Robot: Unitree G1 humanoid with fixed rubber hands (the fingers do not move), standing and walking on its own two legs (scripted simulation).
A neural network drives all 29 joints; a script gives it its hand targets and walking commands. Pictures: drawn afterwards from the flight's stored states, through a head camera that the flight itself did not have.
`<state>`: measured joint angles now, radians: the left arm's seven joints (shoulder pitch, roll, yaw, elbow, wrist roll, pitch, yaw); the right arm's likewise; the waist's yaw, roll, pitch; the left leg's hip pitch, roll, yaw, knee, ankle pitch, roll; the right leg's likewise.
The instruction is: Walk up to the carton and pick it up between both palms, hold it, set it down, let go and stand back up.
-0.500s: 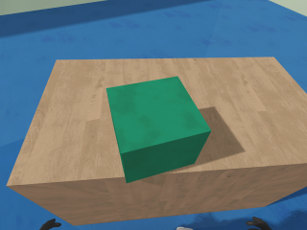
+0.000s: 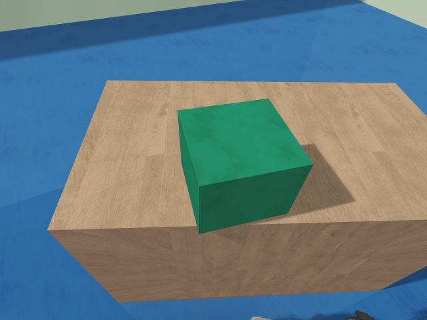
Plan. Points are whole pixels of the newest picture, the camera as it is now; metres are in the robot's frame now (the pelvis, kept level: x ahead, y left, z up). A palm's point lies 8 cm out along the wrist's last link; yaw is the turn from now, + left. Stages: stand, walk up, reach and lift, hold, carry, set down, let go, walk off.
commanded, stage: walk up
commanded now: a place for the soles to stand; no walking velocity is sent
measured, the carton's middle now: (234, 164) +0.46 -0.05 +0.02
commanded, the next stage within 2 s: reach and lift in 1.02 s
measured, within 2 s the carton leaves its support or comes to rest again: neither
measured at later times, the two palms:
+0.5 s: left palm out of the picture +0.08 +0.28 -0.08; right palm out of the picture +0.09 -0.32 -0.08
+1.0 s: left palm out of the picture +0.11 +0.28 -0.08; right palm out of the picture +0.10 -0.32 -0.07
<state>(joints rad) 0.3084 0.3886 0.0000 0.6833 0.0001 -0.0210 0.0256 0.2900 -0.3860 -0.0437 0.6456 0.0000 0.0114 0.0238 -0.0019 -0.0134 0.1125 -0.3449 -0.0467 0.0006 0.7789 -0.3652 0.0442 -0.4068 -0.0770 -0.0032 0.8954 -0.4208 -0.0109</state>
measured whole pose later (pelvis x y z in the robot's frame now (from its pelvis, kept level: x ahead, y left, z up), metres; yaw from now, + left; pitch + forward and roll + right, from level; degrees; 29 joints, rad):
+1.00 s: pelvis +0.01 -0.01 +0.01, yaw +0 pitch -2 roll +0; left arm 0.28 0.39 0.00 0.69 0.00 -0.05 0.00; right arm 0.31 -0.40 -0.04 0.65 0.00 -0.03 0.02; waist 0.00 -0.01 0.06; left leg -0.33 -0.03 0.00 0.74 -0.37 0.03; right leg -0.36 -0.07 0.00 0.73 -0.34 0.02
